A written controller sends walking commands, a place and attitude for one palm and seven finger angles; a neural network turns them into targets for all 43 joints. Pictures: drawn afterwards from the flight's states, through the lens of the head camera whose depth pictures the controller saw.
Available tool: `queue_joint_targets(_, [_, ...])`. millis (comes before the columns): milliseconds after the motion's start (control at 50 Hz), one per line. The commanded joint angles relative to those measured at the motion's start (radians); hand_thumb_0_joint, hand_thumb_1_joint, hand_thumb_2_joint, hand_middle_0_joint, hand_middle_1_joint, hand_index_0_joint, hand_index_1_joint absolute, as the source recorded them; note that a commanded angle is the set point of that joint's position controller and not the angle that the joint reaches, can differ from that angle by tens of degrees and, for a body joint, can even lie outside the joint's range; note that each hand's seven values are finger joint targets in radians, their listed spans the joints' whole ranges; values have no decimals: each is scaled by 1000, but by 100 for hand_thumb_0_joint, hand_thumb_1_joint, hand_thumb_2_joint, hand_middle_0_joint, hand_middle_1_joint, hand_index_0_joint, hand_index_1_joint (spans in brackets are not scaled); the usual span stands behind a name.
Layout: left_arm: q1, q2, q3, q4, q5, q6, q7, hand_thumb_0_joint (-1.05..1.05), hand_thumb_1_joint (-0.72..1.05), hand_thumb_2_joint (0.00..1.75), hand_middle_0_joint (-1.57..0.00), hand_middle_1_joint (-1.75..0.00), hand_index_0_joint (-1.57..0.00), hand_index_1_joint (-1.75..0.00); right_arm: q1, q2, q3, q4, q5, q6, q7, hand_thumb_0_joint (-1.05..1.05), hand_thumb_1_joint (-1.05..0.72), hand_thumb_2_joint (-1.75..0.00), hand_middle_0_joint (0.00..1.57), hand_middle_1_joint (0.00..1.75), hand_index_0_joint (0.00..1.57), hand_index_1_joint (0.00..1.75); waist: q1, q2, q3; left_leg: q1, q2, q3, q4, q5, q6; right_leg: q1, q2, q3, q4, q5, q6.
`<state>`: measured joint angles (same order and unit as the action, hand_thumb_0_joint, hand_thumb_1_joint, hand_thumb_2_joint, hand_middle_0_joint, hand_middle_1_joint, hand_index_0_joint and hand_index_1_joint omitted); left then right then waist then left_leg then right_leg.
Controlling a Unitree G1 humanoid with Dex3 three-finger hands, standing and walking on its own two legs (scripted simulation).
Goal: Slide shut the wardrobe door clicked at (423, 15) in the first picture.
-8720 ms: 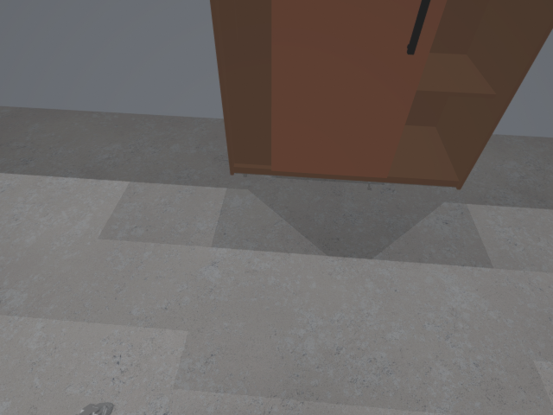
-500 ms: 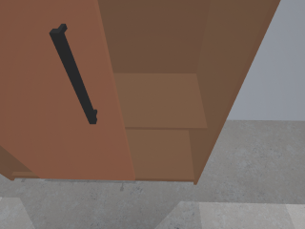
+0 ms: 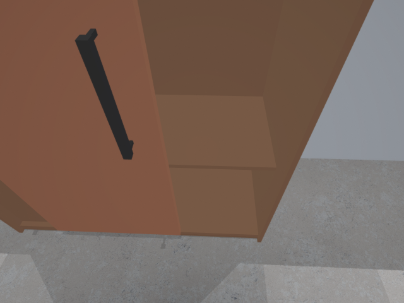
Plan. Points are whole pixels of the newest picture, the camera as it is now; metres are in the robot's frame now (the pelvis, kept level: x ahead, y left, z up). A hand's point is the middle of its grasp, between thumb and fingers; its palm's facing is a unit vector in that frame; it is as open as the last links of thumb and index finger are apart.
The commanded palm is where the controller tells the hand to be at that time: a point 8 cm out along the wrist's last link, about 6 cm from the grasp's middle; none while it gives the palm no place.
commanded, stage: come to a stop and stand still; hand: left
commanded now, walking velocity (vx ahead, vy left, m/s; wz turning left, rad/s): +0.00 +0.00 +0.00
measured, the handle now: (113, 105) +0.50 +0.25 +0.12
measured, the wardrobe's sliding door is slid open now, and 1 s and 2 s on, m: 0.39 0.39 0.39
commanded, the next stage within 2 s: look again from close up in 0.52 s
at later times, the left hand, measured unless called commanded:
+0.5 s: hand out of the picture +0.00 +0.21 -0.18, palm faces +0.03 -0.98 -0.19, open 7.4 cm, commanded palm none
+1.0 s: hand out of the picture +0.00 +0.19 -0.18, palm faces +0.04 -0.99 -0.16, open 7.4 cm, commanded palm none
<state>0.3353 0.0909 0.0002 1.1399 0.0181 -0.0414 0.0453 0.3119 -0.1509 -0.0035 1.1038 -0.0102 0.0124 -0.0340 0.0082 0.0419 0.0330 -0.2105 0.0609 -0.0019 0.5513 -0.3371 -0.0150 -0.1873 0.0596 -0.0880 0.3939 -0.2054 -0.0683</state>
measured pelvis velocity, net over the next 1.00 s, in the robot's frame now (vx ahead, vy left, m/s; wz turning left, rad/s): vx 0.02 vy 0.04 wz -0.01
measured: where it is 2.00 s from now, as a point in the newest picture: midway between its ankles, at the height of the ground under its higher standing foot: outside the picture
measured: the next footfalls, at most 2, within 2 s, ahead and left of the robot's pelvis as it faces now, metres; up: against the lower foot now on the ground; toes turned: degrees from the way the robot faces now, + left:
none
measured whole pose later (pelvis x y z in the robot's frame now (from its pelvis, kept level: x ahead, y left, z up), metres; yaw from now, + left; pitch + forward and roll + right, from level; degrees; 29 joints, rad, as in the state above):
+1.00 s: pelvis +0.02 +0.04 +0.00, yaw -1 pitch -1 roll +0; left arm 0.31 0.12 -0.01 1.14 0.01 -0.02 0.03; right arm 0.29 -0.14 0.03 1.15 -0.01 -0.03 -0.04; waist 0.01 0.00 0.01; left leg -0.12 -0.02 0.05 0.43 -0.30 0.03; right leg -0.19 -0.02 -0.04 0.48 -0.28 -0.01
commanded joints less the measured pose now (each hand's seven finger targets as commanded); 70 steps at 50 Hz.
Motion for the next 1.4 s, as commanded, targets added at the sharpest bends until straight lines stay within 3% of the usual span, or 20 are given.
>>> queue_joint_targets(0, [7,159,22,-63,0,-11,6,0,90,90,-20,-30,-20,-30,117,-17,-4,-54,-2,-28,10,0,-90,-90,20,30,20,30,-55,-54,-33,36,-14,1,-48,67,23,-83,-229,181,-63,7,-35])
queue_joint_targets(20, [8,134,17,-59,-4,-8,3,0,90,90,-20,-30,-20,-30,133,-32,-3,-49,-6,-36,9,0,-90,-90,20,30,20,30,-52,-39,-11,27,6,-25,-86,104,33,-109,-194,166,-42,-69,-19])
queue_joint_targets(60, [13,109,14,-56,-7,-1,-1,0,90,90,-20,-30,-20,-30,134,-57,-2,-53,-12,-44,5,0,-90,-90,20,30,20,30,-34,-42,33,-55,55,-63,-140,118,55,-86,-148,132,-11,-87,3])
queue_joint_targets(80, [16,105,11,-56,-7,3,-4,0,90,90,-20,-30,-20,-30,107,-65,2,-55,-11,-46,5,0,-90,-90,20,30,20,30,-21,3,50,-88,48,-76,-160,117,55,-65,-142,134,2,-75,8])
queue_joint_targets(100, [25,109,10,-53,-8,5,-6,0,90,90,-20,-30,-20,-30,94,-62,5,-57,-9,-49,4,0,-90,-90,20,30,20,30,-13,23,48,-93,47,-83,-180,134,57,-42,-140,131,20,-41,11])
queue_joint_targets(160, [35,111,7,-41,-9,5,-11,0,90,90,-20,-30,-20,-30,85,-66,10,-52,-5,-55,-1,0,-90,-90,20,30,20,30,-2,-10,63,-99,43,-81,-200,149,60,-17,-141,128,28,13,16])
queue_joint_targets(200, [40,112,6,-41,-9,8,-11,0,90,90,-20,-30,-20,-30,85,-71,12,-44,-4,-56,-2,0,-90,-90,20,30,20,30,1,-43,76,-98,39,-81,-208,137,60,-22,-145,128,28,7,20])
queue_joint_targets(300, [36,116,6,-46,-9,15,-11,0,90,90,-20,-30,-20,-30,86,-74,16,-27,-5,-57,-1,0,-90,-90,20,30,20,30,5,-32,88,-103,36,-87,-236,112,66,-19,-145,122,33,0,24])
queue_joint_targets(440, [35,121,8,-44,-9,15,-10,0,90,90,-20,-30,-20,-30,85,-74,16,-5,-4,-62,-3,0,-90,-90,20,30,20,30,2,-32,27,-39,34,-68,-218,204,66,6,-155,124,43,70,28])
queue_joint_targets(740, [45,117,6,-22,-7,15,-5,0,90,90,-20,-30,-20,-30,73,-71,14,21,0,-61,-10,0,-90,-90,20,30,20,30,-5,-32,17,26,36,-48,-192,324,62,13,-163,126,44,171,29])
queue_joint_targets(1060, [51,120,5,-23,-7,16,-6,0,90,90,-20,-30,-20,-30,60,-60,14,31,1,-53,-9,0,-90,-90,20,30,20,30,-1,-45,54,12,34,-43,-207,244,58,8,-165,138,9,150,24])
queue_joint_targets(1220, [51,123,8,-26,-7,13,-5,0,90,90,-20,-30,-20,-30,71,-59,15,37,1,-56,-9,0,-90,-90,20,30,20,30,-3,-46,20,29,37,-38,-200,278,54,26,-167,141,17,198,20])
queue_joint_targets(1380, [62,117,7,-28,-7,14,-6,0,90,90,-20,-30,-20,-30,75,-47,16,39,2,-50,-8,0,-90,-90,20,30,20,30,0,-52,57,-1,29,-36,-205,204,51,8,-168,152,-12,131,17])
